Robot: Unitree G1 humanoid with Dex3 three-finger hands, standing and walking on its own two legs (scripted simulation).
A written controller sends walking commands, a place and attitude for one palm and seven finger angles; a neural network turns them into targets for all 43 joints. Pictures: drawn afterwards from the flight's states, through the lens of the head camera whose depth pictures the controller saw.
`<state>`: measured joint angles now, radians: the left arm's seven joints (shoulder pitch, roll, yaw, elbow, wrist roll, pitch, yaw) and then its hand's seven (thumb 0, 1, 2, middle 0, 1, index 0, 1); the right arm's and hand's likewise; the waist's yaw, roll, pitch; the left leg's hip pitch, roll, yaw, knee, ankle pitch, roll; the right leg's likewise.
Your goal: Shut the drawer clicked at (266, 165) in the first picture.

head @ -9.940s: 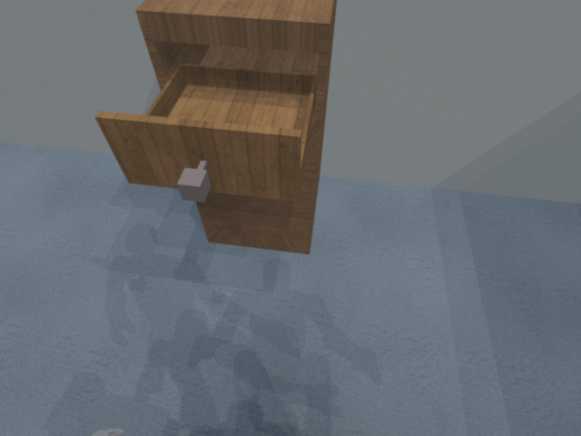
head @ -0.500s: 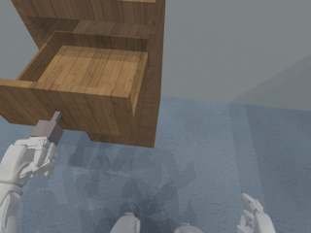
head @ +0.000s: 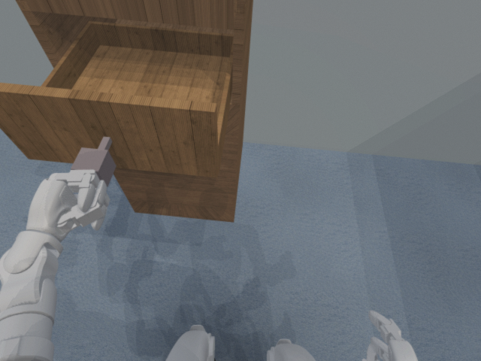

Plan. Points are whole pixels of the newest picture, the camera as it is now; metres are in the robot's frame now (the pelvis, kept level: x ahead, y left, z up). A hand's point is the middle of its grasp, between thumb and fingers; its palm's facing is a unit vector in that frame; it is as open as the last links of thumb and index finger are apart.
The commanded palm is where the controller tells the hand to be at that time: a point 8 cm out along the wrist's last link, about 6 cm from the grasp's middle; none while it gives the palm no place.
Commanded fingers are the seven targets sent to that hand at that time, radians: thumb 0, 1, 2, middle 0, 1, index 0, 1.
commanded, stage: push the drawer shut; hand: left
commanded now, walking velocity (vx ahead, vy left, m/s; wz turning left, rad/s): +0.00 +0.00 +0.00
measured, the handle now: (99, 157) +0.43 +0.26 +0.06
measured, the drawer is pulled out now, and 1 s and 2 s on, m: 0.23 0.11 0.00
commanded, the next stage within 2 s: none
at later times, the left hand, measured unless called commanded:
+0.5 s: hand (111, 175) +0.40 +0.23 +0.05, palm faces -0.07 -1.00 -0.03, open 3.0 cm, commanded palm +0.38 +0.28 +0.06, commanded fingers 0.00 0.90 0.90 -1.40 -1.60 -1.40 -1.60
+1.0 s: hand (123, 150) +0.45 +0.22 +0.06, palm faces -0.06 -1.00 -0.03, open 3.2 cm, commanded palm +0.45 +0.27 +0.06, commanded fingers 0.00 0.90 0.90 -1.40 -1.60 -1.40 -1.60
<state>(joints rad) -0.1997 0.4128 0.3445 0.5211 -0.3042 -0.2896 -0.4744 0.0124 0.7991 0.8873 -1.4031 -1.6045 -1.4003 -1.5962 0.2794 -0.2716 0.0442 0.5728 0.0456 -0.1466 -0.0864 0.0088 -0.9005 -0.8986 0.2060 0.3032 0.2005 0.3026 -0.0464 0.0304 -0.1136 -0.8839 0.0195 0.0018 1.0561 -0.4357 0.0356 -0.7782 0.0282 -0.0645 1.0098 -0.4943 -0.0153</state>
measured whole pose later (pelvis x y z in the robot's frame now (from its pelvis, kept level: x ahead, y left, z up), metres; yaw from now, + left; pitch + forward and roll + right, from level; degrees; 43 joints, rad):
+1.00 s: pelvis +0.00 -0.01 -0.01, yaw -1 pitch +20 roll -3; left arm -0.72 0.57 0.41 1.07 -0.18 -0.37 -0.47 0.02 0.82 0.91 -1.40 -1.60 -1.40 -1.60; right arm 0.32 -0.28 0.05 0.64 0.04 -0.01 -0.07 0.00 -0.90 -0.90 0.21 0.30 0.20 0.30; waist -0.11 0.02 -0.11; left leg -1.01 0.05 -0.01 1.11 -0.45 0.02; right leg -0.91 0.06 -0.07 1.07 -0.50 -0.04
